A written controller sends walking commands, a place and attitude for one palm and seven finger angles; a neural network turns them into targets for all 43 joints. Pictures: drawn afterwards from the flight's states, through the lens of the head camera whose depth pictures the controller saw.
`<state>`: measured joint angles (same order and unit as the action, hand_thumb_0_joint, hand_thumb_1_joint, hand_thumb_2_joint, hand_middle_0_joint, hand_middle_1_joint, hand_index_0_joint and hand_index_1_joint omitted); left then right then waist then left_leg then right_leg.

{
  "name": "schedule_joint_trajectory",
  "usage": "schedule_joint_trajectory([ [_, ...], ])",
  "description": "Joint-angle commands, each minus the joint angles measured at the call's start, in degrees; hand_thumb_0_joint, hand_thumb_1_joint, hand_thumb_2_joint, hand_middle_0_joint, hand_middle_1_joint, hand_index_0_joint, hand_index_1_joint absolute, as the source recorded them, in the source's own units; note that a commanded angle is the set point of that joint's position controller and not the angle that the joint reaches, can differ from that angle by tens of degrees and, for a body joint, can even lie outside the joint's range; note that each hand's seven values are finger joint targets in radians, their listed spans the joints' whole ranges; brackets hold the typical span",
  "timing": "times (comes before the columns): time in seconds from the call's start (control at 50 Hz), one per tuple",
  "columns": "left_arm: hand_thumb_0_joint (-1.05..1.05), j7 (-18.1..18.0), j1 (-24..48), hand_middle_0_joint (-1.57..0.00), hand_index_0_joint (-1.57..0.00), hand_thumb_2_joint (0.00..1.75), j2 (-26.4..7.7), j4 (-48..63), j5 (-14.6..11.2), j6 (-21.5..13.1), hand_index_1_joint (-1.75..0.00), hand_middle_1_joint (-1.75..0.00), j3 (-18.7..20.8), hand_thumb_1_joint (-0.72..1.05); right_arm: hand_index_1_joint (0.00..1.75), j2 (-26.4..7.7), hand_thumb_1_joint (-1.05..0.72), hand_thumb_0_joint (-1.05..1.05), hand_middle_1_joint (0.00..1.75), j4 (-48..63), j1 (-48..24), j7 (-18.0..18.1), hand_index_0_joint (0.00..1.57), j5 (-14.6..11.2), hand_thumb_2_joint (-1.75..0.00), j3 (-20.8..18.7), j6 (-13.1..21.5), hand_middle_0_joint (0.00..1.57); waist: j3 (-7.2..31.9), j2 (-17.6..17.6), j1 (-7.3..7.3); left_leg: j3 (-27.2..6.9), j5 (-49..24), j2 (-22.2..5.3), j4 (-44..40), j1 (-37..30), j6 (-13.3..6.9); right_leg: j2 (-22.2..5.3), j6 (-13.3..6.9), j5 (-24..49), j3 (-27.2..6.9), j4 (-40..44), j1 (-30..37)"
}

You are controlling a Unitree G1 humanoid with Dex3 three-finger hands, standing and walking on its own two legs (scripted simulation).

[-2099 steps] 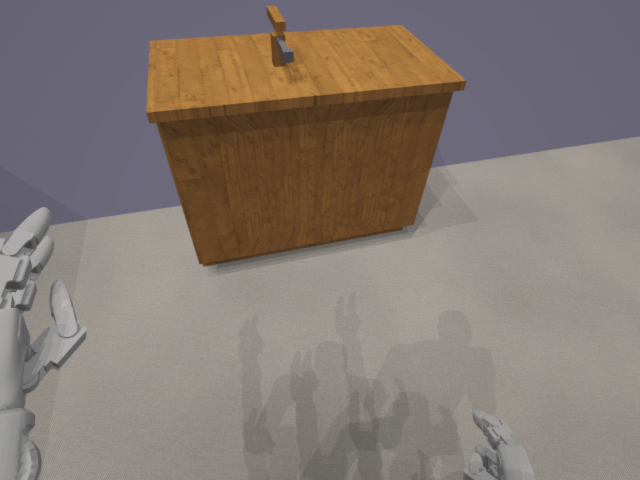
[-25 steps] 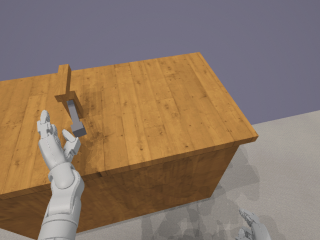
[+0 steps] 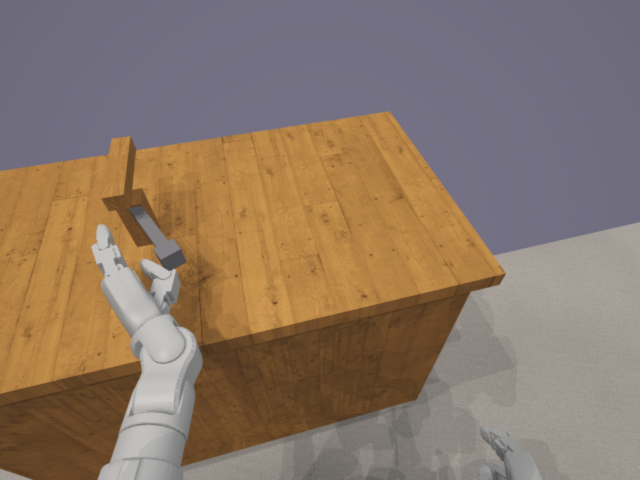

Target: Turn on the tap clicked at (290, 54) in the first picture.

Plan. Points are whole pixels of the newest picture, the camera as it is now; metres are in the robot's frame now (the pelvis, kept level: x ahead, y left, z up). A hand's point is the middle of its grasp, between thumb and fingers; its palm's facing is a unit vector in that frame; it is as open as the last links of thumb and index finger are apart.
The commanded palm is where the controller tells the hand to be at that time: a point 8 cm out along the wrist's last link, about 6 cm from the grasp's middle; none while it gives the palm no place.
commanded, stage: push the lever round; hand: left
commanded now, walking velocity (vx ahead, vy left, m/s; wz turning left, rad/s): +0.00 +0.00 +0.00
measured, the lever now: (170, 255) +0.38 +0.22 +0.08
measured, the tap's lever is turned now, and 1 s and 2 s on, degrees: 25 56 79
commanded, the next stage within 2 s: lift the hand up off the lever in 1.58 s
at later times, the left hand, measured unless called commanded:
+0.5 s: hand (200, 257) +0.38 +0.18 +0.07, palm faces +0.76 -0.65 -0.08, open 7.8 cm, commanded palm +0.33 +0.20 +0.07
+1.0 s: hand (217, 242) +0.41 +0.17 +0.07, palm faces +0.80 -0.59 -0.12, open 7.7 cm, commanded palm +0.36 +0.18 +0.07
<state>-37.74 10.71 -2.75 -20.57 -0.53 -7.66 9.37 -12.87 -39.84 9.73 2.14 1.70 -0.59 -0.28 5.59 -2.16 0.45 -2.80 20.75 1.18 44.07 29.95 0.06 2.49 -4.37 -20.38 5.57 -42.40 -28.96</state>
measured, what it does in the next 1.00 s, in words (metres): stands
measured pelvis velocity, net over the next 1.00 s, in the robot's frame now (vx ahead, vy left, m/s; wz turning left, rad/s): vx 0.00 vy -0.01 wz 0.01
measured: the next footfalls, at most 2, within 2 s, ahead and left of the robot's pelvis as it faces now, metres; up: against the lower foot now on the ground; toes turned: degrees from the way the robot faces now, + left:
none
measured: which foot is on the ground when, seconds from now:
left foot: down 0.00-1.00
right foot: down 0.00-1.00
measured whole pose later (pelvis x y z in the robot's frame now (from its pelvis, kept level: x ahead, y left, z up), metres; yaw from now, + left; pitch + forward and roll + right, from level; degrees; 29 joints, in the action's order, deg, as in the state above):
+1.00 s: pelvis +0.00 -0.01 -0.01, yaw +0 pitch +11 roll +0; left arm -53.2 32.6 1.9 -40.7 5.6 -4.0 16.4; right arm -11.2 -43.7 10.5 -1.3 5.2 -1.9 -0.4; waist 8.5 -2.0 2.5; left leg -3.5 21.0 0.7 46.3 36.6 1.2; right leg 2.9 -5.5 -20.9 6.4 -44.9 -35.7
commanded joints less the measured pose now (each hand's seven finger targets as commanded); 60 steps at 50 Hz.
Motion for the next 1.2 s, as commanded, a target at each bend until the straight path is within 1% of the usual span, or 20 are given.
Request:
schedule_joint_trajectory([
  [0.0,0.0,-1.39,20.46,-0.15,-0.15,0.9,-5.5,12.28,2.83,-3.41,-0.15,-0.15,-1.16,0.9,0.3,-6.16,-0.9,0.0,0.3,7.27,-6.35,0.68,0.2,0.15,-0.9,-2.02,2.22,0.2,13.27,1.17,0.61,-0.59,-9.83,-0.31,-4.68,-4.37,-0.97,-3.28,2.54,10.24,-5.27,8.05,7.2],
  [0.08,0.0,-3.03,22.76,-0.15,-0.15,0.9,-4.62,9.88,2.95,-3.31,-0.15,-0.15,-1.38,0.9,0.3,-5.85,-0.9,0.0,0.3,6.89,-6.58,0.65,0.2,0.46,-0.9,-1.99,2.2,0.2,14.37,4.1,1.06,-0.11,-9.06,-0.16,-4.01,-3.57,-1.24,-3.69,2.92,9.82,-5.93,8.72,7.77],
  [0.22,0.0,-5.8,29.24,-0.15,-0.15,0.9,-3.61,5.28,3.97,-2.45,-0.15,-0.15,-1.06,0.9,0.3,-5.35,-0.9,0.0,0.3,5.87,-6.85,0.63,0.2,0.84,-0.9,-1.92,1.59,0.2,14.43,3.73,1.63,-0.17,-7.54,-0.12,-4.4,-2.82,-1.11,-3.76,2.96,7.26,-5.64,8.8,6.83],
  [0.3,0.0,-7.66,30.52,-0.15,-0.15,0.9,-5.76,3.39,4.92,-2.26,-0.15,-0.15,2.39,0.9,0.3,-5.27,-0.9,0.0,0.3,5.15,-6.23,0.36,0.2,1.29,-0.9,-2.34,1.1,0.2,16.75,2.21,0.49,-0.04,-9.41,-0.22,-3.95,-2.42,-0.82,-3.73,2.67,9.52,-5.66,8.06,7.96],
  [0.36,0.0,-8.51,31.55,-0.15,-0.15,0.9,-2.03,2.85,5.42,-2.32,-0.15,-0.15,-0.37,0.9,0.3,-4.99,-0.9,0.0,0.3,5.48,-5.71,-0.54,0.2,1.75,-0.9,-2.42,1.17,0.2,17.73,2.54,1.27,0.28,-12.19,-0.4,-2.93,-3.3,-0.76,-3.6,2.67,13.07,-4.82,6.87,7.52],
  [0.4,0.0,-9.27,29.57,-0.15,-0.15,0.9,-4.05,1.62,5.63,-1.98,-0.15,-0.15,2.53,0.9,0.3,-5.26,-0.9,0.0,0.3,5.1,-5.17,-0.68,0.2,1.98,-0.9,-2.81,1.04,0.2,18.74,3.58,0.38,0.1,-12.92,-0.39,-2.69,-2.49,-0.68,-3.44,2.65,14.07,-4.84,6.5,8.31],
  [0.48,0.0,-9.79,31.8,-0.15,-0.15,0.9,-0.91,2.67,5.86,-1.57,-0.15,-0.15,-0.22,0.9,0.3,-4.98,-0.9,0.0,0.3,5.62,-5.15,-1.32,0.2,2.09,-0.9,-2.87,1.01,0.2,18.55,4.28,1.11,0.59,-13.85,-0.56,-2.24,-2.59,-0.7,-3.64,2.83,15.7,-4.64,6.37,8.18],
  [0.5,0.0,-10.21,31.01,-0.15,-0.15,0.9,-3.13,1.41,6.13,-1.08,-0.15,-0.15,2.3,0.9,0.3,-5.35,-0.9,0.0,0.3,5.08,-5.04,-1.21,0.2,2.13,-0.9,-2.98,0.9,0.2,17.79,3.43,0.41,0.25,-13.26,-0.55,-2.78,-2.03,-0.52,-3.4,2.57,14.18,-4.47,6.42,7.79],
  [0.54,0.0,-10.4,35.22,-0.15,-0.15,0.9,0.17,2.04,6.2,-1.08,-0.15,-0.15,-1.16,0.9,0.3,-4.9,-0.9,0.0,0.3,5.04,-5.43,-1.45,0.2,2.02,-0.9,-2.84,1.12,0.2,16.86,3.34,1.78,0.38,-11.77,-0.54,-2.57,-2.07,-0.61,-3.57,2.72,12.02,-4.43,6.73,6.33],
  [0.6,0.0,-11.62,37.27,-0.15,-0.15,0.9,-2.56,-0.11,6.71,-0.85,-0.15,-0.15,1.74,0.9,0.3,-5.2,-0.9,0.0,0.3,3.88,-5.35,-1.18,0.2,2.22,-0.9,-2.99,1.41,0.2,16.54,3.31,1.69,0.19,-9.51,-0.51,-2.61,-1.23,-0.72,-3.41,2.7,8.59,-4.84,7.58,5.31],
  [0.64,0.0,-11.97,39.13,-0.15,-0.15,0.9,0.44,-0.78,6.86,-0.88,-0.15,-0.15,-0.73,0.9,0.3,-4.72,-0.9,0.0,0.3,3.92,-5.08,-1.49,0.2,2.38,-0.9,-2.89,1.61,0.2,17.76,3.87,2.44,0.35,-9.87,-0.46,-2.35,-1.56,-0.66,-3.5,2.79,9.03,-4.49,7.05,5.32],
  [0.8,0.0,-14.4,41.44,-0.15,-0.15,0.9,-3.97,-7.1,7.89,0.44,-0.15,-0.15,5.9,0.9,0.3,-5.04,-0.9,0.0,0.3,2.7,-3.26,-1.94,0.2,3.02,-0.9,-3.04,1.37,0.2,19.42,3.38,1.43,0.63,-10.23,-0.12,-1.75,1.08,-0.65,-3.65,2.92,10.91,-4.86,6.67,6.14],
  [0.88,0.0,-15.05,45.88,-0.15,-0.15,0.9,-0.95,-7.46,8.43,0.31,-0.15,-0.15,3.31,0.9,0.3,-4.65,-0.9,0.0,0.3,2.74,-2.48,-2.76,0.2,3.41,-0.9,-2.97,1.71,0.2,20.4,3.59,3.03,0.95,-10.91,-0.23,-0.81,0.74,-0.74,-3.79,3.32,12.6,-4.65,6.08,5.12],
  [0.9,0.0,-15.49,44.45,-0.15,-0.15,0.9,-2.99,-8.63,8.73,0.52,-0.15,-0.15,5.96,0.9,0.3,-4.94,-0.9,0.0,0.3,2.24,-2.06,-2.67,0.2,3.57,-0.9,-3.28,1.78,0.2,20.31,3.71,2.19,0.75,-10.98,-0.26,-0.9,1.13,-0.7,-3.49,3.16,12.46,-4.49,6.02,5.06],
  [0.96,0.0,-15.5,45.54,-0.15,-0.15,0.9,-1.1,-7.91,8.69,0.53,-0.15,-0.15,4.23,0.9,0.3,-4.66,-0.9,0.0,0.3,2.85,-1.75,-3.19,0.2,3.6,-0.9,-3.12,1.92,0.2,21.44,3.79,2.74,1.21,-11.44,-0.11,-0.57,1.48,-0.73,-3.98,3.59,14.82,-4.86,5.71,6.02],
  [1.0,0.0,-15.78,43.82,-0.15,-0.15,0.9,-4.86,-9.2,9.02,0.79,-0.15,-0.15,8.06,0.9,0.3,-5.12,-0.9,0.0,0.3,2.38,-1.12,-3.01,0.2,3.63,-0.9,-3.4,1.82,0.2,21.66,4.66,1.8,1.04,-11.4,-0.1,-0.67,2.68,-0.79,-3.89,3.6,15.46,-5.11,5.64,6.94],
  [1.04,0.0,-15.48,46.45,-0.15,-0.15,0.9,-2.85,-8.74,8.96,0.72,-0.15,-0.15,5.68,0.9,0.3,-4.75,-0.9,0.0,0.3,2.73,-1.01,-3.13,0.2,3.45,-0.9,-3.15,1.78,0.2,20.67,5.42,3.07,1.27,-10.54,-0.09,-0.62,3.2,-0.91,-4.44,4.1,15.67,-5.51,5.97,6.83],
  [1.1,0.0,-15.8,46.2,-0.15,-0.15,0.9,-6.78,-9.77,9.2,0.48,-0.15,-0.15,9.36,0.9,0.3,-5.26,-0.9,0.0,0.3,2.13,-0.51,-2.92,0.2,3.48,-0.9,-3.42,1.94,0.2,20.75,5.27,2.42,1.27,-9.27,0.04,-0.61,4.23,-1.06,-4.4,4.16,14.38,-6.2,6.65,7.11],
  [1.14,0.0,-15.55,48.6,-0.15,-0.15,0.9,-3.54,-9.22,9.35,0.0,-0.15,-0.15,5.93,0.9,0.3,-4.78,-0.9,0.0,0.3,2.26,-0.32,-3.18,0.2,3.43,-0.9,-3.28,2.05,0.2,20.68,3.94,3.62,1.41,-9.39,-0.06,-0.53,3.14,-1.08,-4.26,4.06,13.73,-5.77,6.33,6.0],
  [1.18,0.0,-15.57,49.72,-0.15,-0.15,0.9,-4.44,-9.62,9.45,-0.48,-0.15,-0.15,6.27,0.9,0.3,-4.98,-0.9,0.0,0.3,2.03,0.07,-3.14,0.2,3.48,-0.9,-3.36,2.27,0.2,21.27,4.06,4.02,1.39,-8.94,-0.06,-0.23,3.58,-1.11,-4.39,4.21,13.58,-6.13,6.35,5.91],
])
